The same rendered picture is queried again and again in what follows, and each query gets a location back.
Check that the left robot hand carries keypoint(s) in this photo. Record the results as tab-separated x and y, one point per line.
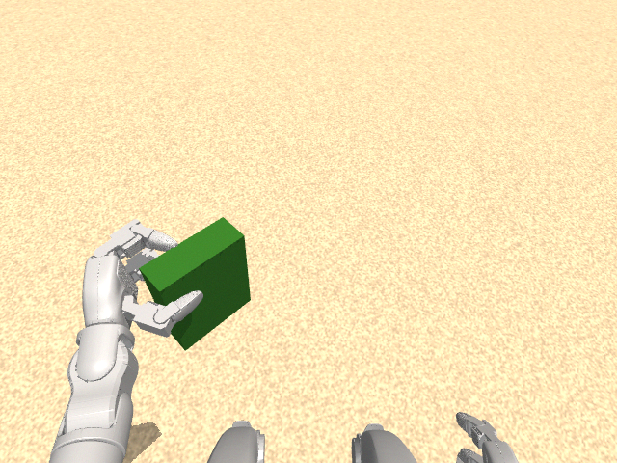
109	289

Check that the right robot hand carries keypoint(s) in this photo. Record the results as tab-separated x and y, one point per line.
485	438

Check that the carton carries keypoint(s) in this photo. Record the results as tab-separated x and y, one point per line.
212	261

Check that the left robot arm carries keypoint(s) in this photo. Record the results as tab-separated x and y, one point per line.
96	424

